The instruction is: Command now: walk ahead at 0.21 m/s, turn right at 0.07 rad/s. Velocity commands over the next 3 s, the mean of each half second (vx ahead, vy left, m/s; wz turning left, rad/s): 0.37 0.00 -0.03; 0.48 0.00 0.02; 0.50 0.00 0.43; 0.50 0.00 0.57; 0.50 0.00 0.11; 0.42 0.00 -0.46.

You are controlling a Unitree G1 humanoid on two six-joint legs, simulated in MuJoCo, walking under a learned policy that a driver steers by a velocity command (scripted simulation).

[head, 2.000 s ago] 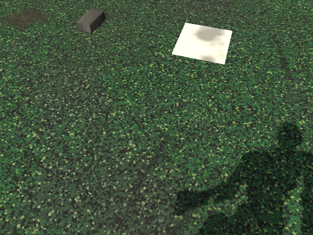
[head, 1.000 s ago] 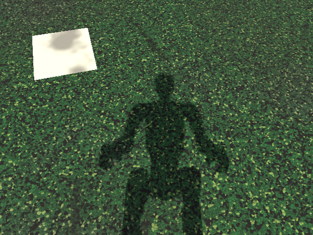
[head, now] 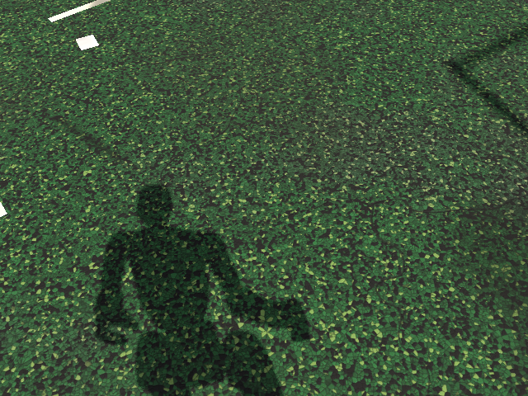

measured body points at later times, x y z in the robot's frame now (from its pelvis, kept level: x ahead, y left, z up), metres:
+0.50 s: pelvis +0.15 +0.04 +0.01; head +0.17 +0.05 +0.46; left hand +0.34 +0.28 -0.09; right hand +0.15 -0.24 -0.10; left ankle +0.05 +0.12 -0.74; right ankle +0.30 -0.14 -0.67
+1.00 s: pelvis +0.43 -0.02 +0.01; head +0.45 -0.02 +0.46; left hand +0.47 +0.26 -0.11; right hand +0.60 -0.28 -0.09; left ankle +0.57 +0.16 -0.67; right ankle +0.40 -0.10 -0.74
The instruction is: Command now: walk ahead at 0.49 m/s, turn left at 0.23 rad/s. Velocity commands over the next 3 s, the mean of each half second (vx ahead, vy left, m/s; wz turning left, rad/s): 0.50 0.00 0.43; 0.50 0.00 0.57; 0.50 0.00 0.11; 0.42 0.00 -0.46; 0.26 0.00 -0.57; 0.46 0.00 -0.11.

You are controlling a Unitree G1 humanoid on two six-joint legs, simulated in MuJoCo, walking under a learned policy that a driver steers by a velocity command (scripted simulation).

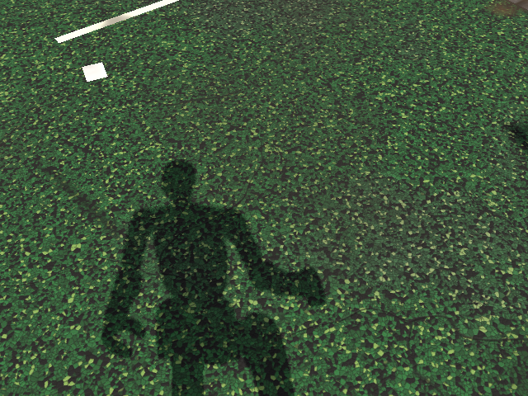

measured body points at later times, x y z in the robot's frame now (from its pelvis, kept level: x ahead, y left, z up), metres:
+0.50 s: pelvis +0.28 +0.09 +0.00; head +0.32 +0.11 +0.45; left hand +0.40 +0.39 -0.10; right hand +0.43 -0.17 -0.10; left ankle +0.27 +0.15 -0.75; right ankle +0.43 -0.08 -0.67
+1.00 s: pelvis +0.56 +0.12 +0.00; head +0.59 +0.13 +0.45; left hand +0.46 +0.39 -0.11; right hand +0.84 -0.02 -0.10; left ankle +0.54 +0.29 -0.67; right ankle +0.59 +0.02 -0.75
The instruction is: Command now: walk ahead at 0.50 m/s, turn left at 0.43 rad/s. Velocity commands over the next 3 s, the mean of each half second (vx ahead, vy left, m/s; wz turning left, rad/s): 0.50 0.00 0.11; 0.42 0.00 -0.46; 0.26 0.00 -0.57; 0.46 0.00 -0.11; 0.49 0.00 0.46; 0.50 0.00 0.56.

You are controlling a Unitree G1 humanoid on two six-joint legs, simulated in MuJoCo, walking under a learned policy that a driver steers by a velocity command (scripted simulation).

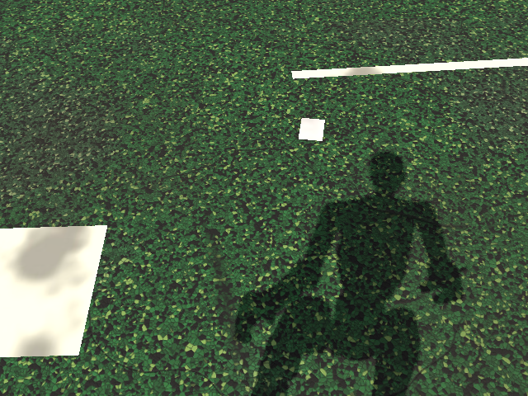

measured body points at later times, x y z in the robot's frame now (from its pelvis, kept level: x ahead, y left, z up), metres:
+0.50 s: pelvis +0.27 +0.07 +0.00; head +0.29 +0.08 +0.45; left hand +0.39 +0.35 -0.12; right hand +0.36 -0.20 -0.10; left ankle +0.26 +0.15 -0.74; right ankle +0.36 -0.10 -0.66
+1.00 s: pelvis +0.53 +0.00 +0.00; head +0.58 -0.03 +0.44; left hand +0.72 +0.24 -0.11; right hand +0.62 -0.31 -0.11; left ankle +0.59 +0.16 -0.66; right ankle +0.55 -0.07 -0.74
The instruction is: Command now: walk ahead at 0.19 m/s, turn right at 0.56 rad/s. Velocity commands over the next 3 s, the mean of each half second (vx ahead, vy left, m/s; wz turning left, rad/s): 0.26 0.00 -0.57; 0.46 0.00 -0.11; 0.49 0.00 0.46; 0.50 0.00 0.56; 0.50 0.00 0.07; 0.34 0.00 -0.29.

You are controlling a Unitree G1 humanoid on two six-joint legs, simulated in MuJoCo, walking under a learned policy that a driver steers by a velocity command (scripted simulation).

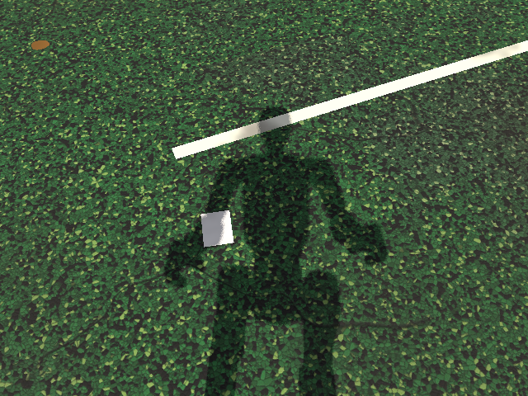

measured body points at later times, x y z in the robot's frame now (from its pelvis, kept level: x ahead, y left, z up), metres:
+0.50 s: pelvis +0.18 +0.03 +0.01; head +0.20 +0.04 +0.46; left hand +0.42 +0.25 -0.09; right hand +0.17 -0.26 -0.10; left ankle +0.20 +0.14 -0.74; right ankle +0.17 -0.13 -0.67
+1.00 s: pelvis +0.37 -0.11 +0.01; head +0.38 -0.13 +0.46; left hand +0.52 +0.13 -0.10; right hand +0.42 -0.42 -0.11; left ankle +0.52 +0.01 -0.66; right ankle +0.30 -0.18 -0.74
